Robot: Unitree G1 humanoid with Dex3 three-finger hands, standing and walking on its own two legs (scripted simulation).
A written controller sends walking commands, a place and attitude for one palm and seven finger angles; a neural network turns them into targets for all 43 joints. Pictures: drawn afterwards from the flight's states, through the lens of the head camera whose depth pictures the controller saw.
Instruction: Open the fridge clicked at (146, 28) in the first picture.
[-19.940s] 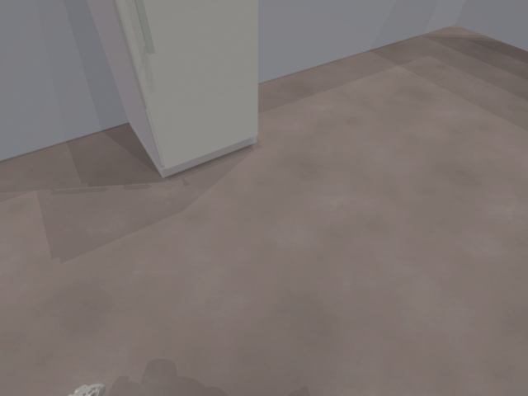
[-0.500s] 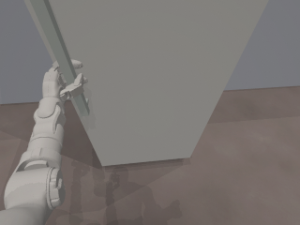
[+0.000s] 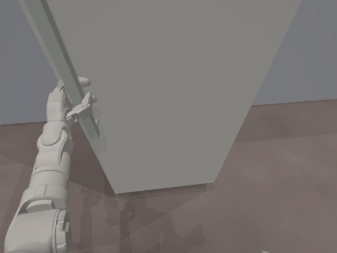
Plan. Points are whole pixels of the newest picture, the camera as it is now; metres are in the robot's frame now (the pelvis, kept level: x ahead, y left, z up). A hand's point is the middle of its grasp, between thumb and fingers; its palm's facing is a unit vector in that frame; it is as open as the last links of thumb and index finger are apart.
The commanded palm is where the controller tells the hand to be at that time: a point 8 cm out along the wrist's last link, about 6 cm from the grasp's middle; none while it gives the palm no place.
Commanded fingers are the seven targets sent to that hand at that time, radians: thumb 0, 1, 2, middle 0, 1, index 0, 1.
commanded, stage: grip the handle and tug to test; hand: left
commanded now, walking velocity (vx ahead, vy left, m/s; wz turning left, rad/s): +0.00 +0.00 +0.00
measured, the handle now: (70, 68) +0.48 +0.22 +0.19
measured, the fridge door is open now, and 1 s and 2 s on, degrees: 0 18 61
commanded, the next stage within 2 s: pull the door a little, standing still in 0.04 s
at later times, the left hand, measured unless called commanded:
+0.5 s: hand (87, 109) +0.42 +0.19 +0.12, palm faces +0.11 -0.99 +0.02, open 5.8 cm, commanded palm +0.35 +0.24 +0.12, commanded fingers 0.00 0.90 0.90 -0.45 -1.40 -0.45 -1.40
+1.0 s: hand (97, 164) +0.28 +0.14 +0.12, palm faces +0.16 -0.97 -0.18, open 6.3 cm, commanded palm +0.24 +0.19 +0.12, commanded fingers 0.00 0.90 0.90 -0.45 -1.40 -0.45 -1.40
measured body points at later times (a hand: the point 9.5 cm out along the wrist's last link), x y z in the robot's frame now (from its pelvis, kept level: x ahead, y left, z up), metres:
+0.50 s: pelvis +0.03 +0.01 +0.01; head +0.06 +0.01 +0.46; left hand +0.41 +0.24 +0.12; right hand +0.14 -0.24 -0.10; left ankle -0.01 +0.12 -0.72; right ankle -0.02 -0.12 -0.71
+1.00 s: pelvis +0.01 -0.01 +0.02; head +0.02 -0.04 +0.47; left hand +0.26 +0.19 +0.13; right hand +0.22 -0.20 -0.06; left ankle -0.01 +0.12 -0.72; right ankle -0.02 -0.12 -0.71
